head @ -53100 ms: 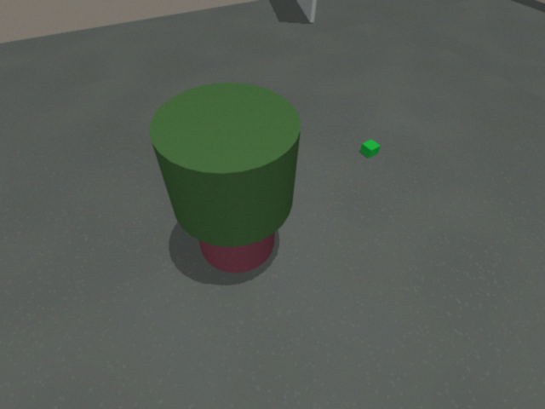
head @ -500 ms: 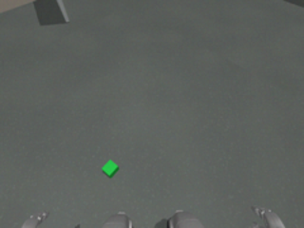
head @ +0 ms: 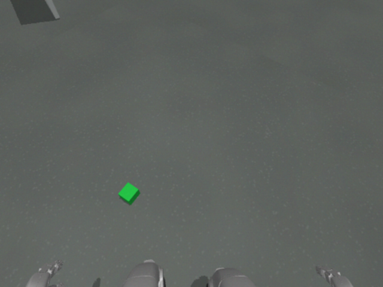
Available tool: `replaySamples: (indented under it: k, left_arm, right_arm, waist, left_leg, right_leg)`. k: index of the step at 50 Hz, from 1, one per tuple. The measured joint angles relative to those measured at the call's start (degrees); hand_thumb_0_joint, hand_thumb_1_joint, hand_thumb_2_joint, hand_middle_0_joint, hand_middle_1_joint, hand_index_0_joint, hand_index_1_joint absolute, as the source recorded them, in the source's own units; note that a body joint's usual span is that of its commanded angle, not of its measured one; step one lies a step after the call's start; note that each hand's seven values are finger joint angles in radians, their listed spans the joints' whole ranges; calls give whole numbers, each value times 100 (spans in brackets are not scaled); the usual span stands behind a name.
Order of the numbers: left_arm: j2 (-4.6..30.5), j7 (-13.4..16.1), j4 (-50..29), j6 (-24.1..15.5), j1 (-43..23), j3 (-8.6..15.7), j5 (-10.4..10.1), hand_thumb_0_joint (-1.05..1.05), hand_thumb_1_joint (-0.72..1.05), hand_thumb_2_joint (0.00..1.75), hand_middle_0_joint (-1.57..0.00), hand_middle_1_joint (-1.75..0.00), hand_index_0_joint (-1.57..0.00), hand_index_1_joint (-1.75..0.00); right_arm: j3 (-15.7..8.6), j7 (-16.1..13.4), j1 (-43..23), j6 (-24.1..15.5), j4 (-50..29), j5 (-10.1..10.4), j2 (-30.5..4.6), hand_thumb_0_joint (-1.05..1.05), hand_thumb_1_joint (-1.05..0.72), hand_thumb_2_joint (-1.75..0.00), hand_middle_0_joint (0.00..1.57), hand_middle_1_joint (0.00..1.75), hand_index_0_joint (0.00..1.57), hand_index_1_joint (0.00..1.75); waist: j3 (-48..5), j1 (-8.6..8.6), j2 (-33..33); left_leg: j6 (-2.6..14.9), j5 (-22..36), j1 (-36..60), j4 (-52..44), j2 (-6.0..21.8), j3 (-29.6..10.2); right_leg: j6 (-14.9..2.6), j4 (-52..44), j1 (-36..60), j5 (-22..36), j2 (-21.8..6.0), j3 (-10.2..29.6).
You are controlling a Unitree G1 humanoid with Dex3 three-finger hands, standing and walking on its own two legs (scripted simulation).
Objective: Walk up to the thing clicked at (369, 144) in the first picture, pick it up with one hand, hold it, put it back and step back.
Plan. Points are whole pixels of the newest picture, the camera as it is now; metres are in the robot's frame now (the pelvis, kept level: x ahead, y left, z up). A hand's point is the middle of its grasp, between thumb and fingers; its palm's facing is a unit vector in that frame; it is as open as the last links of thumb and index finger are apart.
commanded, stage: step back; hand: left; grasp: from above
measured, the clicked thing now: (129, 193) +0.55 +0.29 -0.72
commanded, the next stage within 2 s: none
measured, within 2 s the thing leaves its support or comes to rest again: neither
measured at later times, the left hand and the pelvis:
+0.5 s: hand out of the picture -0.04 +0.28 -0.14, palm faces +0.06 -0.93 -0.37, open 7.4 cm; pelvis -0.14 +0.00 +0.02, yaw +3 degrees
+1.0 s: hand out of the picture -0.22 +0.23 -0.12, palm faces +0.04 -0.90 -0.44, open 7.4 cm; pelvis -0.30 -0.05 +0.01, yaw +3 degrees
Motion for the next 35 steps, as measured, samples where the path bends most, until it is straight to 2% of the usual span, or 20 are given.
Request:
replaySamples:
  k: [1,3,4,6,9,12,14,16,17,18,20,21,23,26,28,31,35]
  left_arm:
    - [-70,-7,23,-16,0,-6,28,0,91,90,-20,-30,-20,-30]
    - [-101,-51,-21,-23,71,-50,43,0,91,90,-20,-30,-20,-30]
    - [-123,-56,-49,-21,98,-62,27,0,91,90,-20,-30,-20,-30]
    - [-183,-41,-101,1,122,-84,8,0,91,90,-20,-30,-20,-30]
    - [-208,-5,-242,20,94,-90,35,0,90,90,-21,-30,-20,-30]
    - [-179,34,-423,0,23,-89,57,0,90,90,-21,-30,-20,-30]
    - [-118,42,-529,6,-29,-95,47,0,90,90,-21,-30,-20,-30]
    - [-23,29,-594,50,-82,-109,12,0,90,90,-21,-30,-20,-30]
    - [47,25,-593,79,-122,-102,-4,0,90,90,-21,-30,-20,-30]
    - [84,33,-556,111,-135,-83,-21,0,90,90,-21,-30,-20,-30]
    - [83,70,-407,178,-82,-54,-14,0,91,90,-20,-30,-20,-30]
    - [95,82,-334,205,-43,-40,-26,0,91,90,-20,-30,-20,-30]
    - [126,84,-245,214,70,-11,-61,0,91,90,-20,-30,-20,-30]
    - [156,56,-196,175,289,39,-46,0,91,90,-20,-30,-20,-30]
    - [174,43,-163,173,426,62,-26,0,91,90,-20,-30,-20,-30]
    - [195,11,-90,194,563,68,-15,0,91,90,-20,-30,-20,-30]
    - [159,-39,-1,157,629,34,-19,0,91,90,-20,-30,-20,-30]
  right_arm:
    - [-13,-5,-62,39,27,35,-47,0,-90,-90,21,30,21,30]
    - [-30,-46,-129,123,87,80,-25,0,-90,-90,21,30,21,30]
    - [-32,-54,-139,146,95,100,-22,0,-90,-90,21,30,21,30]
    - [-23,-60,-104,122,86,141,-56,0,-90,-90,21,30,20,30]
    - [10,-63,-9,53,60,143,-106,0,-90,-90,21,30,20,30]
    - [26,-54,75,43,63,112,-128,0,-90,-90,21,30,20,30]
    - [22,-33,110,37,67,70,-110,0,-90,-90,21,30,20,30]
    - [-1,2,153,-12,64,25,-84,0,-90,-90,21,30,20,30]
    - [-25,12,133,-33,93,-21,-18,0,-90,-90,21,30,20,30]
    - [-25,41,115,-32,103,-71,38,0,-90,-90,21,30,20,30]
    - [6,116,122,-39,76,-122,77,0,-90,-90,21,30,20,30]
    - [24,119,122,-51,77,-131,107,0,-90,-90,21,30,21,30]
    - [52,100,116,-53,68,-140,163,0,-90,-90,21,30,21,30]
    - [40,62,49,-57,-4,-111,194,0,-90,-90,21,30,21,30]
    - [23,39,-22,-75,-94,-86,200,0,-90,-90,21,30,21,30]
    - [16,29,-152,-96,-238,-76,181,0,-90,-90,21,30,21,30]
    - [4,53,-307,-33,-365,-90,65,0,-90,-90,21,30,21,30]
  waist:
    - [39,-55,162]
    - [-26,-7,118]
    - [-56,40,71]
    - [-138,82,49]
    - [-223,133,28]
    - [-226,155,9]
    - [-209,146,-40]
    - [-196,113,-118]
    - [-135,129,-275]
    - [-88,179,-389]
    - [-106,129,-351]
    - [-124,102,-339]
    - [-186,107,-357]
    - [-226,169,-356]
    - [-220,205,-344]
    - [-181,230,-318]
    - [-168,275,-197]
  left_leg:
    - [43,27,-73,134,33,-198]
    - [74,-811,-309,931,-336,-582]
    - [69,-1026,-414,1446,-551,-723]
    - [44,-1071,-531,2147,-851,-909]
    - [-48,-1018,-439,2319,-985,-925]
    - [-98,-1053,-78,1563,-880,-781]
    - [-59,-985,228,767,-745,-596]
    - [31,-422,616,-274,-637,-415]
    - [116,-196,663,-435,-719,-339]
    - [171,-148,646,-419,-760,-261]
    - [225,-82,556,-385,-662,-294]
    - [228,2,548,-462,-608,-317]
    - [217,214,530,-686,-524,-312]
    - [211,471,447,-903,-404,-255]
    - [203,598,356,-951,-324,-207]
    - [170,752,177,-927,-215,-134]
    - [48,906,-162,-724,-57,-55]
  right_leg:
    - [-19,-20,25,46,86,-108]
    - [-70,83,-84,69,13,-73]
    - [-84,51,-107,126,-51,-23]
    - [-73,-115,-136,296,-153,8]
    - [-63,-281,-261,522,-247,-8]
    - [-33,-305,-417,674,-303,-112]
    - [9,-221,-558,730,-348,-203]
    - [66,-6,-749,722,-407,-287]
    - [87,132,-834,709,-498,-235]
    - [43,315,-917,373,-463,-85]
    - [-22,1156,-1129,-611,-65,247]
    - [-53,1687,-1224,-794,138,398]
    - [-71,2576,-1350,-809,402,576]
    - [54,3221,-1260,-702,482,606]
    - [153,3161,-1050,-707,415,591]
    - [236,2498,-629,-788,216,505]
    - [148,888,36,-679,-123,161]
